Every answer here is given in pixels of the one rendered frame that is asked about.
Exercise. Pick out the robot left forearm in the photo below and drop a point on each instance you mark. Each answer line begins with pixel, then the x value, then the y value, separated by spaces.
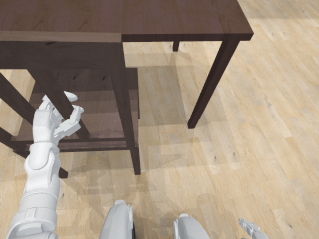
pixel 37 210

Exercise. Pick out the robot right thigh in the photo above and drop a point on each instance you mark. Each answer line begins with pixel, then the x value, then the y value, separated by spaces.
pixel 188 228

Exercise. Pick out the chair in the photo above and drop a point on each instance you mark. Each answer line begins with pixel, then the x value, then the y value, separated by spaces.
pixel 90 65

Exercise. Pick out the robot left hand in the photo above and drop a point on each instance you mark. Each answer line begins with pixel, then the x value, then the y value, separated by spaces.
pixel 46 119

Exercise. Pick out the table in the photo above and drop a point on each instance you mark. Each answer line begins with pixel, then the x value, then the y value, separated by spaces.
pixel 141 21

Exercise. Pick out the robot right hand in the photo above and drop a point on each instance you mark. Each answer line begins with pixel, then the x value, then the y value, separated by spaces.
pixel 252 229

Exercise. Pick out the right robot shin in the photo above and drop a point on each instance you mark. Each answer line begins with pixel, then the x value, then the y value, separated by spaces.
pixel 183 215

